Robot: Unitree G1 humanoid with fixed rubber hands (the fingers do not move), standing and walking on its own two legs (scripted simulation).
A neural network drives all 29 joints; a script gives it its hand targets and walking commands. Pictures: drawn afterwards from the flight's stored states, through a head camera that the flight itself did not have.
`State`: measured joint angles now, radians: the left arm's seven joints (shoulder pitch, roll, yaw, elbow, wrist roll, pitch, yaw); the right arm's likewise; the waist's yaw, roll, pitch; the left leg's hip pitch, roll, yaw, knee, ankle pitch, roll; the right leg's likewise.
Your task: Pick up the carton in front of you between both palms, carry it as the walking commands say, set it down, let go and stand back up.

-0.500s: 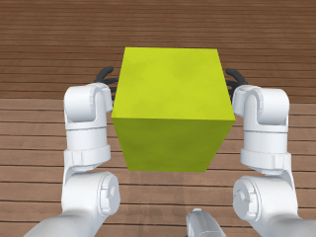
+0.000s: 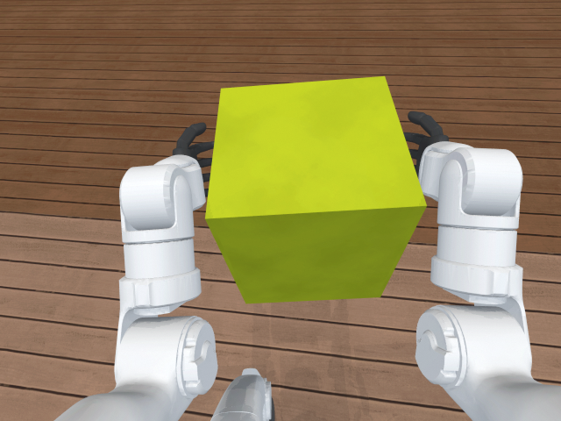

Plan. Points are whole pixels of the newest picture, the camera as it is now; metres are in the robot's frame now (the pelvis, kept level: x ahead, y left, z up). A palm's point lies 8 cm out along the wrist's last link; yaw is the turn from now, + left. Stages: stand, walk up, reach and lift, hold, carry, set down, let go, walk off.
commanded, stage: carry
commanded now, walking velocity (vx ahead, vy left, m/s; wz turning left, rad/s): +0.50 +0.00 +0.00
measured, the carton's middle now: (307, 202) +0.39 +0.01 +0.09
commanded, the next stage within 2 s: none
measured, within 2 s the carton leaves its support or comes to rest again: neither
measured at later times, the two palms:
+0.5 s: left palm (220, 27) +0.69 +0.17 +0.20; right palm (396, 27) +0.68 -0.13 +0.19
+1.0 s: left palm out of the picture +0.98 +0.19 +0.20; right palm out of the picture +0.98 -0.11 +0.20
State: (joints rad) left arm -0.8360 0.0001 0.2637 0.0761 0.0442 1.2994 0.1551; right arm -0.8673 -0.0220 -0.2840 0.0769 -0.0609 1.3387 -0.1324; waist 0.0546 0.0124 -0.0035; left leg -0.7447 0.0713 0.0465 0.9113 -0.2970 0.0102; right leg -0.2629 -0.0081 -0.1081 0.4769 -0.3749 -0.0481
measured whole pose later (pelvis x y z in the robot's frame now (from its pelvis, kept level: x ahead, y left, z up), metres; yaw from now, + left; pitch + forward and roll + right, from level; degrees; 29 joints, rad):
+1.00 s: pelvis +0.62 +0.04 +0.03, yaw -1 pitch +5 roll +1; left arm -0.76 -0.02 0.28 0.04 0.07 1.33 0.14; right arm -0.80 0.04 -0.29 0.07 -0.09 1.34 -0.13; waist 0.01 -0.04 -0.09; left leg -0.55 0.01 0.17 0.56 -0.15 0.05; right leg -0.17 -0.07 -0.08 0.62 -0.50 0.01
